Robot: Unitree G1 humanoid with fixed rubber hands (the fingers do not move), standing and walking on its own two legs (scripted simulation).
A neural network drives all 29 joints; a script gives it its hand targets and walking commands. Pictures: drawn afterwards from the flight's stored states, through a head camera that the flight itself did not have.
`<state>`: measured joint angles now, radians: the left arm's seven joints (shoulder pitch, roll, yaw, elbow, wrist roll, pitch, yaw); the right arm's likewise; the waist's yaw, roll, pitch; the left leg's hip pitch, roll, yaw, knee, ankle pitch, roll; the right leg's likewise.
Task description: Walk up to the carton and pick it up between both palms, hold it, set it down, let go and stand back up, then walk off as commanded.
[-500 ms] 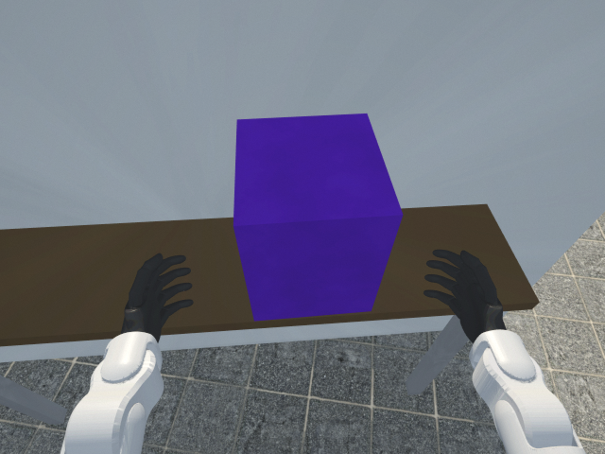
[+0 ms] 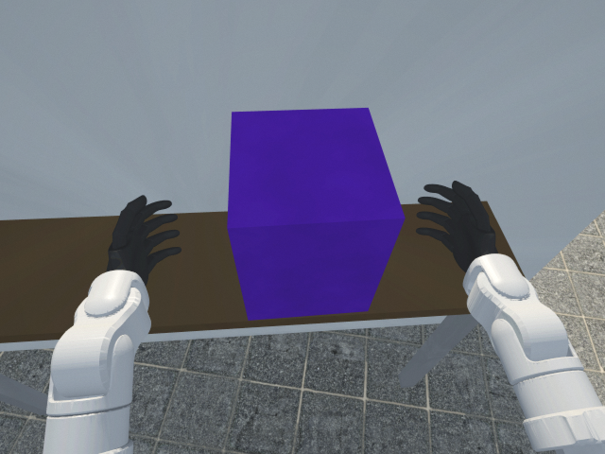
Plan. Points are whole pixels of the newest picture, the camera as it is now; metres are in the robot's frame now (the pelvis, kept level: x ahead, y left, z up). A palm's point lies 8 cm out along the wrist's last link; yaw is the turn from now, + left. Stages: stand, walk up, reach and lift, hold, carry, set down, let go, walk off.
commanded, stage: reach and lift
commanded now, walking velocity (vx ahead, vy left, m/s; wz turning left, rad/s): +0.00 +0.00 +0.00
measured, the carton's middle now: (305, 219) +0.46 +0.05 +0.02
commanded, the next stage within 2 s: none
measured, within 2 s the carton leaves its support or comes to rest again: neither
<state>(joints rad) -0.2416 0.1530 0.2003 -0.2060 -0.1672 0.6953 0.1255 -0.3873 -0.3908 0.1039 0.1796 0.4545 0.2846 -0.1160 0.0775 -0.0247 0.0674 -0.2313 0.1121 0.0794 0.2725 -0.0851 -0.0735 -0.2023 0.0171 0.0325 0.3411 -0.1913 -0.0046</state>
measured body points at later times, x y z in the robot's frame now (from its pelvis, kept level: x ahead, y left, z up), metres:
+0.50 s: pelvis -0.01 +0.00 +0.00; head +0.06 +0.01 +0.44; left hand +0.37 +0.25 +0.13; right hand +0.46 -0.14 +0.13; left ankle +0.03 +0.17 -0.75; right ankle -0.01 -0.11 -0.75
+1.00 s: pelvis -0.01 +0.00 -0.01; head +0.07 +0.01 +0.43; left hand +0.43 +0.26 +0.13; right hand +0.51 -0.11 +0.13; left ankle +0.03 +0.17 -0.75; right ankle -0.01 -0.11 -0.75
